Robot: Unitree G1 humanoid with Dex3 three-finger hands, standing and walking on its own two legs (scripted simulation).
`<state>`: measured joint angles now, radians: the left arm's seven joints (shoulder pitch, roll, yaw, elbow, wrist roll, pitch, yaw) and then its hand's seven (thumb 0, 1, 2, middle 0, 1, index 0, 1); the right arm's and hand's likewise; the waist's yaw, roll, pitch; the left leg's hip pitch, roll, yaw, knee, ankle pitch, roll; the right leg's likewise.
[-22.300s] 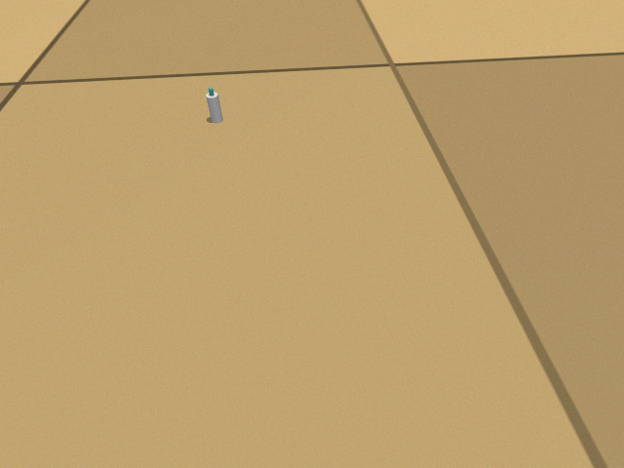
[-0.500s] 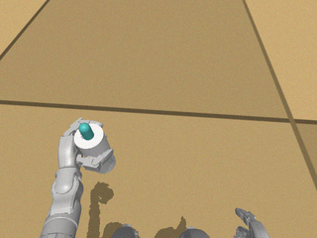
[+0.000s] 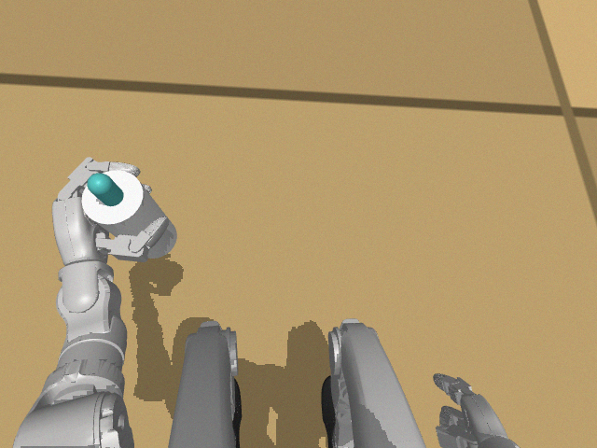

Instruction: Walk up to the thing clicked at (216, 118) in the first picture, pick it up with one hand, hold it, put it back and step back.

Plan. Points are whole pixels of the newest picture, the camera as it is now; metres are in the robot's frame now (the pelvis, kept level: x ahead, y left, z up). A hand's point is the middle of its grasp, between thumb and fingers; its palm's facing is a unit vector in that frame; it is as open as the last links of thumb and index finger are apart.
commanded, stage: crouch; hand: left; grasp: from the side
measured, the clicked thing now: (131, 214) +0.42 +0.22 -0.04
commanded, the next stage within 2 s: lower in 1.12 s
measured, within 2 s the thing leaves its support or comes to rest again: neither
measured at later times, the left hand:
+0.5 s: hand (161, 236) +0.44 +0.23 -0.21, palm faces +0.21 -0.98 -0.02, open 9.5 cm
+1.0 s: hand (169, 246) +0.45 +0.23 -0.30, palm faces +0.19 -0.98 -0.04, open 9.5 cm
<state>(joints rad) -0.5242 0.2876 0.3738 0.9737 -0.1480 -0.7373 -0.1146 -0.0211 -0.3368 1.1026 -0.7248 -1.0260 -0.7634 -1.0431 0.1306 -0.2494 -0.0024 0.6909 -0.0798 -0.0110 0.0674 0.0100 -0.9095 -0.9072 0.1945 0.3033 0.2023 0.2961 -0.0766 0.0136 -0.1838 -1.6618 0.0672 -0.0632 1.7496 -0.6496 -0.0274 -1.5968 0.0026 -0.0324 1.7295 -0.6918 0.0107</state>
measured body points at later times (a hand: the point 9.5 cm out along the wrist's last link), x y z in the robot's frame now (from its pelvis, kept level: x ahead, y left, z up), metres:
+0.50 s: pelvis -0.04 +0.00 -0.17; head +0.17 +0.04 +0.22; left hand +0.43 +0.28 -0.21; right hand +0.03 -0.27 -0.29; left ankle +0.06 +0.13 -0.50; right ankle +0.05 -0.13 -0.50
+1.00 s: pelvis -0.04 +0.01 -0.22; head +0.20 +0.07 +0.16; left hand +0.44 +0.29 -0.29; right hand +0.04 -0.28 -0.32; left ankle +0.06 +0.13 -0.50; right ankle +0.05 -0.13 -0.50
